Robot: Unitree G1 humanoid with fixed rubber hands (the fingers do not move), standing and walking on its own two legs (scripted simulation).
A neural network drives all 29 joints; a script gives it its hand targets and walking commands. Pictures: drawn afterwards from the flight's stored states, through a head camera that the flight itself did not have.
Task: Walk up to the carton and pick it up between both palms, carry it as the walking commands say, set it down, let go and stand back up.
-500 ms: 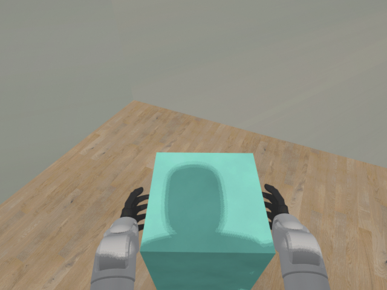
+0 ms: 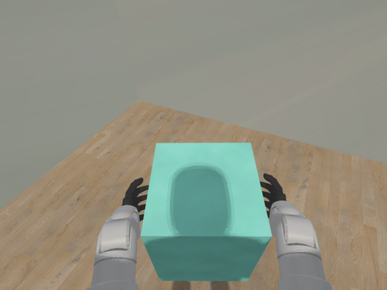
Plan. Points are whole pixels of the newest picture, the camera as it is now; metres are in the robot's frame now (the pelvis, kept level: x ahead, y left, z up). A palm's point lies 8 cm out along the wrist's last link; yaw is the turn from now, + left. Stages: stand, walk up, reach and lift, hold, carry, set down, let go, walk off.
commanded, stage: hold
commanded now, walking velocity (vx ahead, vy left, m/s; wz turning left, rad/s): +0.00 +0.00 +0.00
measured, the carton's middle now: (203, 214) +0.32 +0.00 -0.02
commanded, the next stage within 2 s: carry in 1.00 s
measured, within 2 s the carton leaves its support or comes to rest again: neither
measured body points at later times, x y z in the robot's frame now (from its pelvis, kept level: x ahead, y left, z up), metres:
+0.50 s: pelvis +0.02 +0.00 +0.01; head -0.01 -0.02 +0.45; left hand +0.30 +0.15 +0.04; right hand +0.30 -0.16 +0.03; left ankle +0.02 +0.10 -0.74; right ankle +0.03 -0.09 -0.74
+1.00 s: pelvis -0.01 +0.01 +0.00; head -0.03 -0.01 +0.45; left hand +0.31 +0.16 +0.05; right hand +0.31 -0.16 +0.03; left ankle +0.02 +0.10 -0.74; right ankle +0.03 -0.09 -0.74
